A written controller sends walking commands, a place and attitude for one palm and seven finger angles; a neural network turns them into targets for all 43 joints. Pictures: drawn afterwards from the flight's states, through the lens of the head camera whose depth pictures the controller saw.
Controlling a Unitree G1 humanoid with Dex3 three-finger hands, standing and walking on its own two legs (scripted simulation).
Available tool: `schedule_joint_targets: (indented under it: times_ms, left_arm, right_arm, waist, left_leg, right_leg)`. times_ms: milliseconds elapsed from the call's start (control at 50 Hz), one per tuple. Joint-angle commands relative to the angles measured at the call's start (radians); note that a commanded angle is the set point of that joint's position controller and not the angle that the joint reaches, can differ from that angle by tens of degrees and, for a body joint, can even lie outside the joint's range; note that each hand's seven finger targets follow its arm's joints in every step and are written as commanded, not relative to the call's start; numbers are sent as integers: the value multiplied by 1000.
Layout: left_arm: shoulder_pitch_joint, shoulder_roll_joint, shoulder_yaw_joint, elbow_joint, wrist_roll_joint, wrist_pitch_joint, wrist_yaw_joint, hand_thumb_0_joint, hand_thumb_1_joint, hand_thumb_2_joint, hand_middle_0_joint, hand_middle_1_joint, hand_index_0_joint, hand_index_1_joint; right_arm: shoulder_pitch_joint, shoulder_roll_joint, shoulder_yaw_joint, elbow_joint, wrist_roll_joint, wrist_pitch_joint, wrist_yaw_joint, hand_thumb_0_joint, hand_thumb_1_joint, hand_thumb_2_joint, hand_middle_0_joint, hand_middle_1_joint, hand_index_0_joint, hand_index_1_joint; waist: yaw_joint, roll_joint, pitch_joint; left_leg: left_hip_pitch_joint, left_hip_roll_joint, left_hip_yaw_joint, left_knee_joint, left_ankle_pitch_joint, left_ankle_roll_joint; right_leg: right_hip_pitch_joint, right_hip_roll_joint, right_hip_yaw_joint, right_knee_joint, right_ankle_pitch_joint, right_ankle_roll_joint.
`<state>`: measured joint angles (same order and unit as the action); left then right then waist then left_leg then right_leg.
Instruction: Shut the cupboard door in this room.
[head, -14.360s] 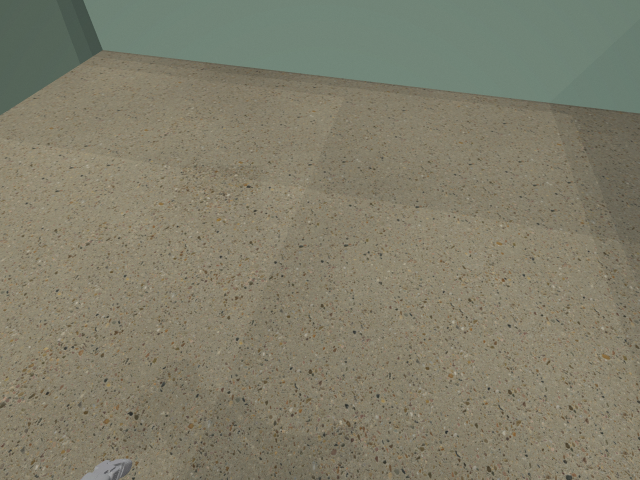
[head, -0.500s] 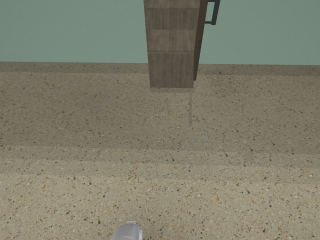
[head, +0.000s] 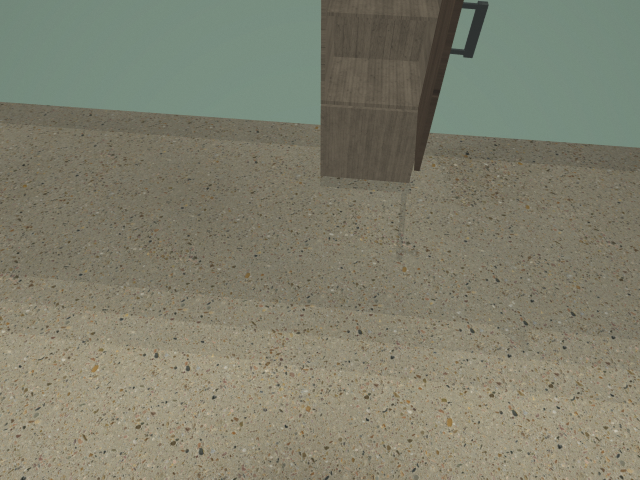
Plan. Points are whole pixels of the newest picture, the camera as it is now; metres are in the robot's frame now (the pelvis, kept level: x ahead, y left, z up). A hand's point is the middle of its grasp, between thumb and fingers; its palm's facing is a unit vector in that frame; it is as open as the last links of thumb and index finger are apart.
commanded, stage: turn or walk to find it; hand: left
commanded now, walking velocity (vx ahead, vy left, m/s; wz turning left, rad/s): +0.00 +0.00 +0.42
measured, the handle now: (466, 29) +1.10 -0.33 +0.07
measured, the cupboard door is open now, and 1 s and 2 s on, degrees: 85 85 85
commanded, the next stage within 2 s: stand and wait in 0.76 s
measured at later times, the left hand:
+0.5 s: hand out of the picture -0.04 +0.15 -0.16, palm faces +0.29 -0.92 -0.26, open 7.3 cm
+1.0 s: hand out of the picture -0.01 +0.17 -0.15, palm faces +0.40 -0.87 -0.29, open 7.4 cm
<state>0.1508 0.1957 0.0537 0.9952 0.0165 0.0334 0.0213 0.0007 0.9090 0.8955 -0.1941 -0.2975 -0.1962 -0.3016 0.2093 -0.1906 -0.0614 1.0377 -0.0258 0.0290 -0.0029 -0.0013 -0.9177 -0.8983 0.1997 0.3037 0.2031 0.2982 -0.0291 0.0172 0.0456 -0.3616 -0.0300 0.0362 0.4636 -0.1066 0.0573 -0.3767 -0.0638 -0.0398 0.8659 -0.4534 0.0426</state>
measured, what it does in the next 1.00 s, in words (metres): steps on the spot, turning left: right foot, then left foot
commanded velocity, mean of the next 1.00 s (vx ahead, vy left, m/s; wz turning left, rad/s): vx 0.00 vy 0.00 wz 0.31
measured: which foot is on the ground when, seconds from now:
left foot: down 0.00-0.10, up 0.12-0.56, down 0.58-0.98, up 1.00-1.00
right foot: up 0.00-0.08, down 0.10-0.60, up 0.62-0.94, down 0.96-1.00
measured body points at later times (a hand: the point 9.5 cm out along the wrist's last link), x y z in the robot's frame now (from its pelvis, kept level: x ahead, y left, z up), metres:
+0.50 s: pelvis -0.01 -0.04 +0.00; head +0.04 -0.05 +0.45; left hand -0.06 +0.20 -0.14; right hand +0.11 -0.27 -0.16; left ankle -0.09 +0.10 -0.69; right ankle -0.02 -0.13 -0.73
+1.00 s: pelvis +0.00 -0.05 -0.01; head +0.04 -0.07 +0.44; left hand -0.03 +0.22 -0.13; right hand +0.17 -0.24 -0.17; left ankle -0.09 +0.08 -0.73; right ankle +0.05 -0.14 -0.74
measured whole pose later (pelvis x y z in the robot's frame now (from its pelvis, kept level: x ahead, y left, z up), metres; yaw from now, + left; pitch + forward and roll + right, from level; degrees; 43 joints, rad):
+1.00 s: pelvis +0.00 -0.05 -0.01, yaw +24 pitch -1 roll +1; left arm 0.18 0.20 0.03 0.96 0.02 0.00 0.00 0.00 0.91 0.90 -0.19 -0.30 -0.20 -0.30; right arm 0.16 -0.23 -0.06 0.98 -0.01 0.04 -0.01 0.01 -0.90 -0.90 0.20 0.30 0.20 0.30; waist 0.00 0.06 0.07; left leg -0.24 0.02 -0.03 0.66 -0.42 -0.03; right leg -0.30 -0.05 -0.10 0.64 -0.31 0.00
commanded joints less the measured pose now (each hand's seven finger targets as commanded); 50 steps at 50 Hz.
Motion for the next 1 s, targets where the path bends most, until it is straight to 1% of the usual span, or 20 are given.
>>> schedule_joint_targets:
  times_ms: [0,40,60,80,100,140,180,360,480,520,540,580,600,700,820,900,920,940,960,980]
  left_arm:
    - [134,50,12,-45,-4,-5,5,0,900,900,-200,-300,-200,-300]
    - [208,68,18,-31,-6,-12,6,0,900,900,-200,-300,-200,-300]
    - [236,116,28,-33,3,-18,12,0,900,900,-200,-300,-200,-300]
    - [217,215,45,-62,21,-26,18,0,900,900,-200,-300,-200,-300]
    - [129,228,35,-99,7,-22,21,0,900,900,-200,-300,-200,-300]
    - [-8,172,37,-139,3,-31,24,0,900,900,-200,-300,-200,-300]
    - [-32,126,16,-140,-1,-42,16,0,900,900,-200,-300,-200,-300]
    - [187,152,22,-68,10,-48,11,0,900,900,-200,-300,-200,-300]
    - [193,204,39,-48,16,-37,10,0,900,900,-200,-300,-200,-300]
    - [156,205,40,-46,8,-34,8,0,900,900,-200,-300,-200,-300]
    - [154,190,38,-56,-1,-30,6,0,900,900,-200,-300,-200,-300]
    - [107,99,7,-117,-3,-21,0,0,900,900,-200,-300,-200,-300]
    - [60,122,11,-124,2,-10,5,0,900,900,-200,-300,-200,-300]
    - [63,122,21,-89,-5,-4,-11,0,900,900,-200,-300,-200,-300]
    - [51,95,5,-96,-5,-4,-12,0,900,900,-200,-300,-200,-300]
    - [157,99,3,-54,-4,-29,-11,0,900,900,-200,-300,-200,-300]
    - [195,139,7,-39,2,-42,-8,0,900,900,-200,-300,-200,-300]
    - [207,217,16,-36,15,-56,1,0,900,900,-200,-300,-200,-300]
    - [193,253,14,-48,9,-53,0,0,900,900,-200,-300,-200,-300]
    - [160,231,14,-55,6,-53,1,0,900,900,-200,-300,-200,-300]
  right_arm:
    - [-1,-180,-43,-87,-6,-11,-2,0,-900,-900,200,300,200,300]
    - [-15,-172,-47,-103,-1,-5,0,0,-900,-900,200,300,200,300]
    - [-10,-128,-45,-114,7,1,4,0,-900,-900,200,300,200,300]
    - [-2,-53,-32,-142,14,2,6,0,-900,-900,200,300,200,300]
    - [-44,-114,-46,-146,3,4,5,0,-900,-900,200,300,200,300]
    - [-2,-111,-52,-120,-1,27,11,0,-900,-900,200,300,200,300]
    - [66,-88,-44,-89,-1,30,16,0,-900,-900,200,300,200,300]
    - [-60,-84,-20,-124,6,21,11,0,-900,-900,200,300,200,300]
    - [-96,-80,-1,-136,18,0,8,0,-900,-900,200,300,200,300]
    - [-44,-97,-4,-125,18,-8,8,0,-900,-900,200,300,200,300]
    - [-7,-134,-13,-117,15,-16,9,0,-900,-900,200,300,200,300]
    - [78,-291,-50,-102,12,-18,-2,0,-900,-900,200,300,200,300]
    - [96,-281,-46,-87,10,-9,-6,0,-900,-900,200,300,200,300]
    - [-61,-210,-25,-130,6,-19,-18,0,-900,-900,200,300,200,300]
    - [-52,-210,-31,-133,1,-17,-13,0,-900,-900,200,300,200,300]
    - [-82,-195,-29,-128,6,-16,-14,0,-900,-900,200,300,200,300]
    - [-64,-161,-25,-121,13,-18,-10,0,-900,-900,200,300,200,300]
    - [-31,-83,-9,-131,21,-19,-8,0,-900,-900,200,300,200,300]
    - [-60,-92,-6,-149,24,-5,-10,0,-900,-900,200,300,200,300]
    - [-58,-111,-11,-138,20,10,-12,0,-900,-900,200,300,200,300]
  waist:
    - [38,121,-81]
    - [72,90,-99]
    - [82,-30,-91]
    - [85,-329,-54]
    - [80,-272,10]
    - [8,-196,69]
    - [-24,-129,66]
    - [73,-199,-43]
    - [86,-241,-107]
    - [45,-220,-125]
    - [20,-127,-155]
    - [-31,270,-171]
    - [-43,171,-148]
    - [20,164,-49]
    - [15,155,-52]
    - [67,126,-86]
    - [80,24,-106]
    - [72,-243,-126]
    - [84,-316,-89]
    - [77,-278,-68]
  left_leg:
    - [3,236,-346,-229,-216,91]
    - [-78,185,-305,-167,-232,41]
    - [-187,107,-235,-34,-290,-13]
    - [-365,-29,-70,255,-359,-87]
    - [-311,-2,-85,479,-410,-83]
    - [-239,34,-112,678,-321,-82]
    - [-230,43,-79,760,-231,-98]
    - [-227,76,-15,557,-309,-142]
    - [-54,62,60,219,-327,-113]
    - [82,61,70,27,-167,-100]
    - [227,91,39,-84,4,-79]
    - [470,453,-375,-79,681,129]
    - [404,461,-290,-68,616,166]
    - [273,277,-157,-70,510,91]
    - [222,261,-177,-75,372,92]
    - [154,217,-170,32,234,33]
    - [91,156,-125,113,69,-21]
    - [-40,52,-43,267,-262,-75]
    - [-48,25,-69,388,-516,-80]
    - [-7,45,-121,465,-493,-71]
  right_leg:
    - [115,37,-22,-174,24,-15]
    - [284,35,-41,-402,152,-22]
    - [374,-64,58,-542,109,-56]
    - [381,-337,378,-686,-52,-151]
    - [153,-437,381,-710,3,-199]
    - [5,-340,241,-698,58,-174]
    - [45,-249,72,-617,267,-141]
    - [351,-279,6,-488,692,-171]
    - [387,-299,-28,-388,818,-172]
    - [331,-273,-82,-314,746,-119]
    - [240,-243,-120,-220,660,-71]
    - [-189,-61,-116,109,-211,33]
    - [-165,-68,-51,193,-203,22]
    - [-153,-48,-7,219,-3,39]
    - [-31,-10,-32,-23,17,38]
    - [187,9,-60,-366,240,25]
    - [289,-43,-6,-464,356,17]
    - [364,-252,236,-515,527,-48]
    - [258,-369,333,-561,591,-156]
    - [164,-343,317,-595,465,-190]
